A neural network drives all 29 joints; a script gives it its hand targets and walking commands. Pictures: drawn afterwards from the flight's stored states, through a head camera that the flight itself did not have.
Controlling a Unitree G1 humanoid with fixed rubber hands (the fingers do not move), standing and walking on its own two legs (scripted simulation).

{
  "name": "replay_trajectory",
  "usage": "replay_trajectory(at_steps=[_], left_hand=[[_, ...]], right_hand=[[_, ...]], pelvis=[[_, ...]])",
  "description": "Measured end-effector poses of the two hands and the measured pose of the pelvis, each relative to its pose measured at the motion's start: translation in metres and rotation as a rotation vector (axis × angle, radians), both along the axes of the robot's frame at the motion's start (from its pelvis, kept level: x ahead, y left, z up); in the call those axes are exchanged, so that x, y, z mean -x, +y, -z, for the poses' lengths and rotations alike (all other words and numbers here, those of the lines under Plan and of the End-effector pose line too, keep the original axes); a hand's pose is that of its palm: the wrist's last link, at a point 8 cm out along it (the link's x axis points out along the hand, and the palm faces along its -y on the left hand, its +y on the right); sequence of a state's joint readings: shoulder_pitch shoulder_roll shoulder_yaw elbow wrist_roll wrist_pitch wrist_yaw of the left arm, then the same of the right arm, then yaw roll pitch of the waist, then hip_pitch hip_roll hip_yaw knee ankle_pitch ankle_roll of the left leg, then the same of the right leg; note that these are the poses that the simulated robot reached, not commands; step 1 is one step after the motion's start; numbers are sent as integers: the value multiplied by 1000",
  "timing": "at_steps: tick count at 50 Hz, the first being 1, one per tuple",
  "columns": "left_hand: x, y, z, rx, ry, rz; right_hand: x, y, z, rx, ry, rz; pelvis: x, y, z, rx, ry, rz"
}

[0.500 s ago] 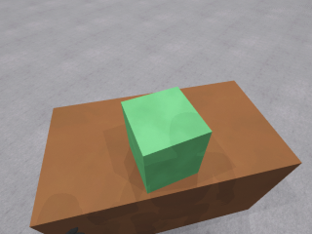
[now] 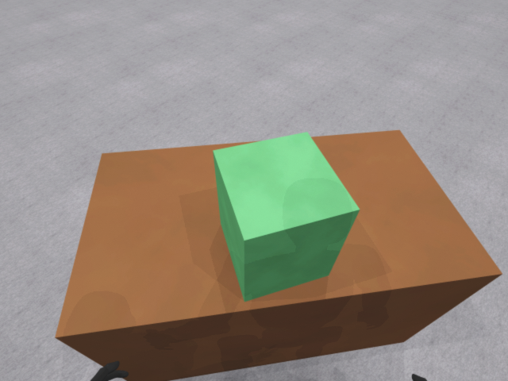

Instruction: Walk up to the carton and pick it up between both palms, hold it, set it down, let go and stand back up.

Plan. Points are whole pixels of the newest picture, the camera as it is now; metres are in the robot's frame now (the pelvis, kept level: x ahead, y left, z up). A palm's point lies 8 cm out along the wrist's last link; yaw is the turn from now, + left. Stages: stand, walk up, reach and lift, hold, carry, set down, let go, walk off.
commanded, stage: walk up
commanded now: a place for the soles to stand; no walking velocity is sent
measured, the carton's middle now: (275, 218) +0.44 -0.02 -0.06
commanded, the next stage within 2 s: none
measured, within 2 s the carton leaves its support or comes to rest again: neither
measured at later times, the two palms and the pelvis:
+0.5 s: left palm out of the picture +0.00 +0.06 -0.11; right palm out of the picture +0.09 -0.49 -0.11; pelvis -0.05 -0.22 -0.02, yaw +10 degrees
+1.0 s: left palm out of the picture -0.22 -0.02 -0.09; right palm out of the picture +0.12 -0.45 -0.10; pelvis -0.04 -0.24 +0.01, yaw +25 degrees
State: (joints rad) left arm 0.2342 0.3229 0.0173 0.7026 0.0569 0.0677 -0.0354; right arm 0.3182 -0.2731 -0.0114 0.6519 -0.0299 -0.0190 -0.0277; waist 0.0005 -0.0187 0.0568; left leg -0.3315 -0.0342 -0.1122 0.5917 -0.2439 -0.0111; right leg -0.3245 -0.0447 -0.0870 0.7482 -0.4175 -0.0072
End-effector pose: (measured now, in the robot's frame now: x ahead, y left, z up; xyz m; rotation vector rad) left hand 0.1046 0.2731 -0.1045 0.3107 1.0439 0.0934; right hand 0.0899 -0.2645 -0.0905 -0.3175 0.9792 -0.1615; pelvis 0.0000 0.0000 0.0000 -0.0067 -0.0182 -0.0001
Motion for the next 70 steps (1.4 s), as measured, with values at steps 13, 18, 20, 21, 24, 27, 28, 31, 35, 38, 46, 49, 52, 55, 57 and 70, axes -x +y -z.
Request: replay_trajectory(at_steps=[13,18,20,21,24,27,28,31,35,38,46,49,52,55,57,70], left_hand=[[7,-91,24,22,-29,-23],[23,-157,30,32,-90,-62],[45,-179,28,39,-95,-114],[58,-188,25,40,-85,-145],[94,-208,13,23,-34,-216],[125,-221,0,-8,5,-274],[134,-224,-4,-18,15,-290],[159,-235,-14,-53,34,-331],[193,-250,-26,-89,53,-394],[223,-260,-32,-101,82,-457],[299,-284,-28,-58,227,-624],[316,-291,-16,-10,282,-648],[324,-290,-1,35,321,-659],[319,-280,16,78,331,-653],[303,-273,18,98,318,-625],[136,-192,8,35,61,-458]], right_hand=[[80,-139,3,193,193,24],[58,-203,34,166,135,-21],[41,-218,40,145,105,-32],[32,-221,38,132,87,-42],[6,-226,26,83,26,-88],[-11,-230,13,45,-3,-149],[-14,-232,11,34,-3,-168],[-12,-238,10,9,33,-209],[-3,-241,18,-23,120,-243],[-1,-235,27,-52,172,-281],[-17,-205,20,-67,203,-376],[-28,-194,15,-41,183,-392],[-35,-181,12,-14,160,-396],[-37,-168,14,8,139,-385],[-35,-161,13,18,141,-366],[-32,-143,28,-6,255,-260]], pelvis=[[32,-99,20,-32,-13,-80],[43,-162,41,-1,-51,-114],[46,-182,41,-22,-71,-141],[46,-190,38,-39,-72,-147],[49,-210,22,-63,-61,-165],[51,-227,9,-69,-38,-187],[52,-232,6,-67,-31,-194],[52,-243,-2,-60,-18,-230],[50,-252,-10,-71,-23,-282],[49,-254,-12,-74,-38,-330],[45,-248,-19,-63,-42,-426],[44,-241,-15,-46,-33,-436],[41,-229,-9,-21,-19,-451],[38,-214,-1,-5,-3,-463],[35,-207,-2,-7,-2,-448],[-14,-175,-1,-5,-15,-397]])
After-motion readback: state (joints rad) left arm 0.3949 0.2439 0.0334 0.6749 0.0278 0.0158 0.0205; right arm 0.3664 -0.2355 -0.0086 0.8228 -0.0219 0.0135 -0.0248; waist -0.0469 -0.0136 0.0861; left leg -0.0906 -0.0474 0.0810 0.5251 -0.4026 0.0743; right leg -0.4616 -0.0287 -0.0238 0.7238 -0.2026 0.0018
